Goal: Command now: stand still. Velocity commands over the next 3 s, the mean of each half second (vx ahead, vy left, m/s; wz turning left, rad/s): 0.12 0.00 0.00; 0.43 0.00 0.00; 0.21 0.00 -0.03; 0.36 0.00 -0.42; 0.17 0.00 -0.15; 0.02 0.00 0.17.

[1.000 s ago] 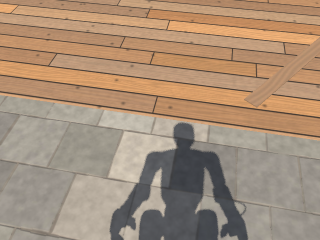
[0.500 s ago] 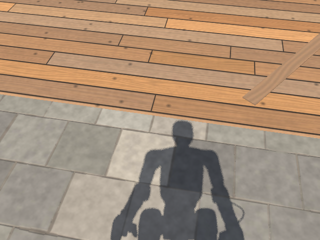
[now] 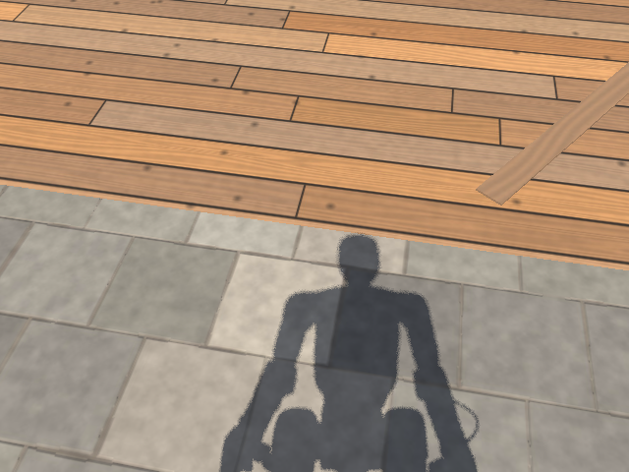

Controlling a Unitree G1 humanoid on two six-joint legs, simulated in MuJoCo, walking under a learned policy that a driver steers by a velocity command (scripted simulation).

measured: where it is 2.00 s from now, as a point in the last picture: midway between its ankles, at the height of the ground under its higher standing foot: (332, 414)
